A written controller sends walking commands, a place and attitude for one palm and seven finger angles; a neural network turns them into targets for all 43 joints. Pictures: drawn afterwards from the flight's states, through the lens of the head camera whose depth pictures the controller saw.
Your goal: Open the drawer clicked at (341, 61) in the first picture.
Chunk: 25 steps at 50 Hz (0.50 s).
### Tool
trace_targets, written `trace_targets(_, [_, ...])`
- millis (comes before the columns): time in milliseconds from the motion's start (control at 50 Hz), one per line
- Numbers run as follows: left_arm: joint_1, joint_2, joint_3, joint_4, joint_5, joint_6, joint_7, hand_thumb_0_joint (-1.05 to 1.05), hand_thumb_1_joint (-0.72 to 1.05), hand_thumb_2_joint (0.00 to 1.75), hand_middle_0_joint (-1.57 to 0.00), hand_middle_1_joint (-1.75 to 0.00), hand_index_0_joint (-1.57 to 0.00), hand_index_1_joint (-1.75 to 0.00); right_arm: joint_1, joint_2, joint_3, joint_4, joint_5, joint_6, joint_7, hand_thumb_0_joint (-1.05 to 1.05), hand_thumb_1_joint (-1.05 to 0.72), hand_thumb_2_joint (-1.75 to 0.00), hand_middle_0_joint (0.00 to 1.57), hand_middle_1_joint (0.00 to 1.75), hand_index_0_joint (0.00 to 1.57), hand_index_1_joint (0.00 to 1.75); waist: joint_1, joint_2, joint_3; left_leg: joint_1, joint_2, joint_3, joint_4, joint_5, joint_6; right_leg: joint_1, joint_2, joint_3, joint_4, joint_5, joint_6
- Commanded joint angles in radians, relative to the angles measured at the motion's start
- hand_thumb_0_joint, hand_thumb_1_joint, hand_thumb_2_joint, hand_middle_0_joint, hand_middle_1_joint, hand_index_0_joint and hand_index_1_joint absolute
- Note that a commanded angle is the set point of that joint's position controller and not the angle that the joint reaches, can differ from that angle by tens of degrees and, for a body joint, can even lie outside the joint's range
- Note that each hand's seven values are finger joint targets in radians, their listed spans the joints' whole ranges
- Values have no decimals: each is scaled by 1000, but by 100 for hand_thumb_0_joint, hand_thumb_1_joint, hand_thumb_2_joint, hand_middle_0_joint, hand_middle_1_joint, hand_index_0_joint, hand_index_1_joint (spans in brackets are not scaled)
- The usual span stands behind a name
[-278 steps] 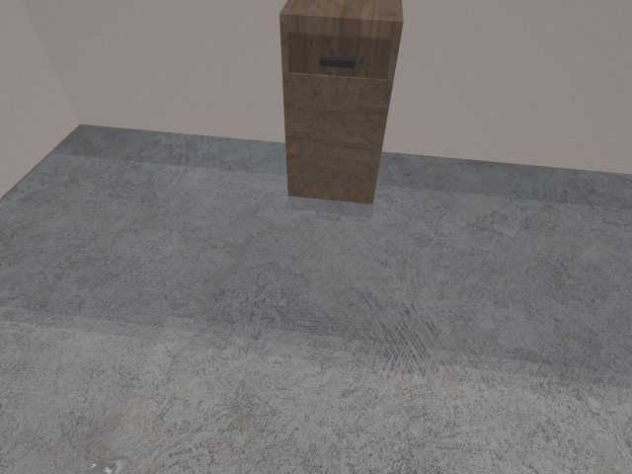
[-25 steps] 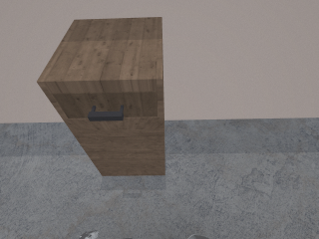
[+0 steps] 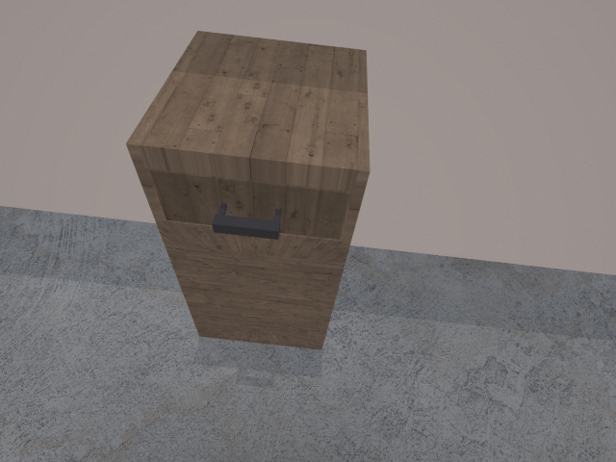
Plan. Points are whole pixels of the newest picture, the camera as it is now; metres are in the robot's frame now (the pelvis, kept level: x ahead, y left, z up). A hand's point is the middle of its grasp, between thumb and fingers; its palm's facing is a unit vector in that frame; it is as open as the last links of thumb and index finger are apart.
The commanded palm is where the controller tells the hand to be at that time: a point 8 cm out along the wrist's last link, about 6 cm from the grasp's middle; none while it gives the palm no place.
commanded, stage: come to a stop and stand still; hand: left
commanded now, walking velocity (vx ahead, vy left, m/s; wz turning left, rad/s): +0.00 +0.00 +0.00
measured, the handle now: (248, 218) +0.53 +0.16 -0.08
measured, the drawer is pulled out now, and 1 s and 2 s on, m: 0.00 0.00 0.00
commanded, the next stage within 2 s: look again from close up in 0.74 s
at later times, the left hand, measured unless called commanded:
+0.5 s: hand out of the picture -0.02 +0.15 -0.17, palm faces -0.01 -0.98 -0.21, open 7.3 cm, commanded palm none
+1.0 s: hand out of the picture -0.03 +0.13 -0.18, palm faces +0.02 -0.98 -0.18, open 7.4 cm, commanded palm none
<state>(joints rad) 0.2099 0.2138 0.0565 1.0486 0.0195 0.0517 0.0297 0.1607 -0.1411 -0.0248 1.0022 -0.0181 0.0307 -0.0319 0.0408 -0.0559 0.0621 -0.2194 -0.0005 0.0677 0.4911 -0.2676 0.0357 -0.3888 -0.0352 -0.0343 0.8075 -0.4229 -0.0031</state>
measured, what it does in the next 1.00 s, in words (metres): steps on the spot: right foot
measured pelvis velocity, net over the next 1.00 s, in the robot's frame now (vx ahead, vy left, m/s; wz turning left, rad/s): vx -0.02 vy -0.03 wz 0.01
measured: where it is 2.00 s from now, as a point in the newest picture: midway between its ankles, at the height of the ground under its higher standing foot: outside the picture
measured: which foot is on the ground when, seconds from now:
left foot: down 0.00-1.00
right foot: up 0.00-0.18, down 0.20-1.00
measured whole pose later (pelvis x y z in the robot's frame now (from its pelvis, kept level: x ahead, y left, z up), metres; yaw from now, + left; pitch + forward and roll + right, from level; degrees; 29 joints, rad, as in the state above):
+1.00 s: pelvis -0.02 -0.03 +0.00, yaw +1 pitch +0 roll +0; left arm 0.33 0.12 -0.01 1.07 0.02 -0.02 0.04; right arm 0.32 -0.14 -0.01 1.06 -0.02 0.00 -0.04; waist -0.02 0.02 0.02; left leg -0.29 0.05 0.03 0.53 -0.24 -0.02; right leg -0.16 0.02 -0.09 0.49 -0.33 -0.04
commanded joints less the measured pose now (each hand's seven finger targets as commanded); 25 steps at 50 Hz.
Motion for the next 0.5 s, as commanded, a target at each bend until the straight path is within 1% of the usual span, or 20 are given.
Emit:
trace_targets(0, [74, 38, 2, -18, 1, -18, -1, 0, 90, 90, -20, -30, -20, -30, 12, -158, -18, -43, 0, -25, -12, 0, -90, -90, 20, 30, 20, 30, -13, 196, -69, 64, 228, -161, -214, 400, 115, -4, -4, 49, 112, -6, 16])
trace_targets(20, [71, 35, -1, -14, 2, -22, -2, 0, 90, 90, -20, -30, -20, -30, 29, -153, -20, -33, 3, -29, -14, 0, -90, -90, 20, 30, 20, 30, -18, 169, -81, 110, 230, -155, -208, 452, 116, -9, -11, 42, 70, -1, 24])
trace_targets(40, [60, 25, -8, -15, 0, -25, -1, 0, 90, 90, -20, -30, -20, -30, 50, -156, -21, -21, 2, -31, -14, 0, -90, -90, 20, 30, 20, 30, -29, 160, -96, 147, 238, -163, -200, 478, 121, 6, -16, 34, 16, -17, 29])
trace_targets(80, [42, 14, -18, -17, -4, -28, 1, 0, 90, 90, -20, -30, -20, -30, 82, -162, -24, 2, 3, -33, -13, 0, -90, -90, 20, 30, 20, 30, -46, 177, -105, 193, 246, -177, -188, 510, 130, 43, -22, 20, -117, -35, 34])
trace_targets(100, [43, 15, -20, -11, -6, -30, 2, 0, 90, 90, -20, -30, -20, -30, 98, -163, -25, 13, 3, -33, -11, 0, -90, -90, 20, 30, 20, 30, -51, 165, -106, 190, 244, -183, -177, 521, 127, 79, -18, 13, -188, -11, 33])
trace_targets(120, [55, 21, -21, -2, -6, -34, 3, 0, 90, 90, -20, -30, -20, -30, 105, -162, -25, 23, 6, -35, -9, 0, -90, -90, 20, 30, 20, 30, -47, 160, -102, 183, 234, -175, -164, 543, 115, 116, -15, 10, -267, 37, 31])
trace_targets(140, [92, 18, -23, 15, -8, -38, 5, 0, 90, 90, -20, -30, -20, -30, 102, -159, -23, 29, 9, -36, -8, 0, -90, -90, 20, 30, 20, 30, -30, 141, -117, 169, 215, -162, -139, 505, 92, 181, -19, 5, -371, 134, 30])
trace_targets(160, [121, 27, -25, 32, -6, -46, 8, 0, 90, 90, -20, -30, -20, -30, 103, -143, -20, 35, 15, -38, -7, 0, -90, -90, 20, 30, 20, 30, -26, 102, -119, 123, 179, -147, -111, 418, 54, 250, -37, 31, -471, 260, 24])
trace_targets(180, [118, 49, -26, 40, -5, -55, 11, 0, 90, 90, -20, -30, -20, -30, 102, -118, -17, 37, 22, -40, -4, 0, -90, -90, 20, 30, 20, 30, -41, 42, -109, 77, 139, -116, -91, 332, 12, 280, -89, 103, -482, 371, 0])
trace_targets(200, [107, 63, -28, 41, -6, -60, 12, 0, 90, 90, -20, -30, -20, -30, 95, -105, -9, 38, 22, -41, -1, 0, -90, -90, 20, 30, 20, 30, -51, 13, -92, 72, 111, -96, -105, 266, -9, 260, -128, 124, -465, 459, -21])
trace_targets(220, [92, 66, -31, 36, -9, -59, 13, 0, 90, 90, -20, -30, -20, -30, 103, -101, -9, 46, 21, -42, 5, 0, -90, -90, 20, 30, 20, 30, -56, 66, -70, 71, 102, -101, -137, 218, -15, 239, -135, 103, -457, 427, -28])
trace_targets(240, [95, 57, -31, 44, -5, -59, 13, 0, 90, 90, -20, -30, -20, -30, 100, -99, -7, 55, 13, -39, 4, 0, -90, -90, 20, 30, 20, 30, -52, 25, -66, 94, 102, -94, -120, 299, -14, 229, -107, 89, -437, 464, -24])
trace_targets(260, [100, 46, -34, 50, -8, -63, 14, 0, 90, 90, -20, -30, -20, -30, 106, -106, -7, 67, 11, -38, 1, 0, -90, -90, 20, 30, 20, 30, -51, -36, -76, 116, 110, -85, -108, 303, -14, 225, -98, 89, -442, 470, -22])
trace_targets(280, [96, 40, -40, 51, -10, -63, 15, 0, 90, 90, -20, -30, -20, -30, 116, -112, -6, 75, 12, -37, 1, 0, -90, -90, 20, 30, 20, 30, -55, -55, -64, 120, 111, -86, -122, 261, -14, 214, -99, 87, -460, 424, -20])
trace_targets(300, [91, 36, -40, 48, -12, -62, 14, 0, 90, 90, -20, -30, -20, -30, 123, -114, -3, 82, 11, -37, 1, 0, -90, -90, 20, 30, 20, 30, -55, -46, -52, 118, 110, -87, -138, 233, -15, 207, -95, 84, -472, 374, -18])
trace_targets(340, [85, 32, -43, 50, -12, -58, 14, 0, 90, 90, -20, -30, -20, -30, 124, -107, 3, 98, 10, -33, 4, 0, -90, -90, 20, 30, 20, 30, -52, -16, 9, 91, 107, -89, -161, 155, -18, 169, -84, 92, -500, 246, -20])
trace_targets(360, [89, 31, -42, 51, -13, -57, 13, 0, 90, 90, -20, -30, -20, -30, 127, -105, 6, 103, 10, -32, 4, 0, -90, -90, 20, 30, 20, 30, -50, 8, 29, 80, 104, -87, -169, 127, -19, 160, -83, 96, -512, 211, -21])
trace_targets(380, [89, 34, -42, 52, -13, -55, 13, 0, 90, 90, -20, -30, -20, -30, 135, -102, 9, 110, 9, -29, 5, 0, -90, -90, 20, 30, 20, 30, -50, 15, 56, 62, 100, -88, -176, 92, -22, 148, -81, 96, -523, 168, -23])
trace_targets(420, [99, 38, -42, 57, -13, -52, 13, 0, 90, 90, -20, -30, -20, -30, 148, -96, 11, 119, 9, -23, 6, 0, -90, -90, 20, 30, 20, 30, -47, 46, 82, 42, 94, -86, -184, 36, -25, 132, -79, 100, -541, 103, -24])
trace_targets(480, [111, 33, -41, 56, -15, -53, 11, 0, 90, 90, -20, -30, -20, -30, 171, -84, 14, 128, 5, -21, 4, 0, -90, -90, 20, 30, 20, 30, -48, 56, 90, 37, 88, -81, -174, 36, -28, 114, -78, 111, -553, 70, -30])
